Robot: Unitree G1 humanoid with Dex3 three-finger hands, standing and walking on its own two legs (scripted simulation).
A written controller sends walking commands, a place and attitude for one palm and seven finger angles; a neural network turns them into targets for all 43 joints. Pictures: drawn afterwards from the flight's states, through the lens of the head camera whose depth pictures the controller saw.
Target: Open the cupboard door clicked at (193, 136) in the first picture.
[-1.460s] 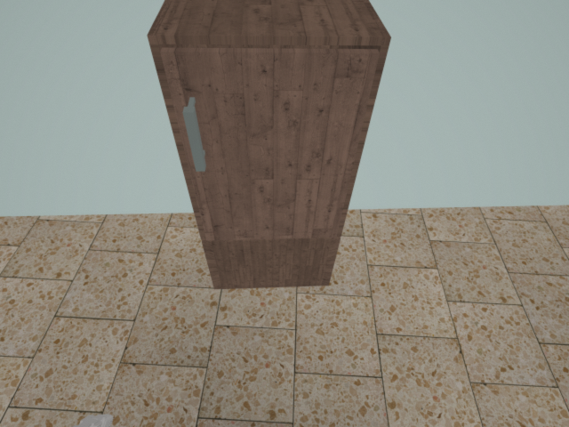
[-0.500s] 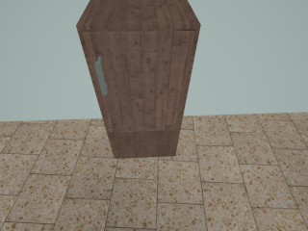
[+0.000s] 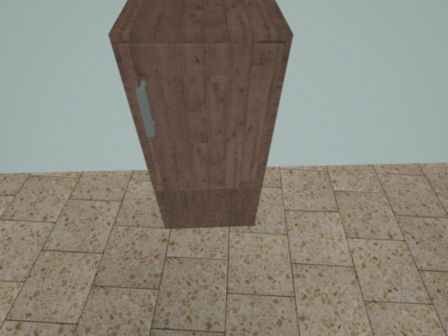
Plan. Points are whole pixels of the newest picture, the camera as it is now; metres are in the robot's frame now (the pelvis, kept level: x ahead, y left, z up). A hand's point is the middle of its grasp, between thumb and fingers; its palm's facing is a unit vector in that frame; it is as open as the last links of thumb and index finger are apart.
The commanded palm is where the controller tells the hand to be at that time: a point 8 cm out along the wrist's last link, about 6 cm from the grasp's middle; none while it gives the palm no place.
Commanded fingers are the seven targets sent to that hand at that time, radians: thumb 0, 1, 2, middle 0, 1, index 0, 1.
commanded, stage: take the last steps up to it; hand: left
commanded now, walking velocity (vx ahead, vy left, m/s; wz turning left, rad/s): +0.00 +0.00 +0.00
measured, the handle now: (147, 109) +0.68 +0.27 +0.00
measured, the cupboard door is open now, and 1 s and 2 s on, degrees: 0 0 0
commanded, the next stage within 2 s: come to a stop and stand still in 0.50 s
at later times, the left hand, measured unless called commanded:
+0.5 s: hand out of the picture +0.02 +0.20 -0.20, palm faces +0.02 -0.99 -0.17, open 7.4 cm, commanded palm none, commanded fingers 0.00 0.90 0.90 -0.20 -0.30 -0.20 -0.30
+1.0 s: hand (133, 333) +0.16 +0.20 -0.18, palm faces +0.13 -0.97 -0.23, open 7.3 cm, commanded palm none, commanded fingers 0.00 0.90 0.90 -0.20 -0.30 -0.20 -0.30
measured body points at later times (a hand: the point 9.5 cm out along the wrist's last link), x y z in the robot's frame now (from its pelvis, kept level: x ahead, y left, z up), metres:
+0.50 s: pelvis +0.06 +0.02 -0.02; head +0.07 +0.03 +0.43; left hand +0.02 +0.25 -0.18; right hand +0.04 -0.22 -0.17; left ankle -0.01 +0.12 -0.75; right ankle -0.01 -0.11 -0.73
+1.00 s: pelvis +0.10 +0.01 -0.02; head +0.13 +0.01 +0.43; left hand +0.15 +0.25 -0.16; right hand +0.19 -0.23 -0.17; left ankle +0.09 +0.13 -0.72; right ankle +0.15 -0.10 -0.75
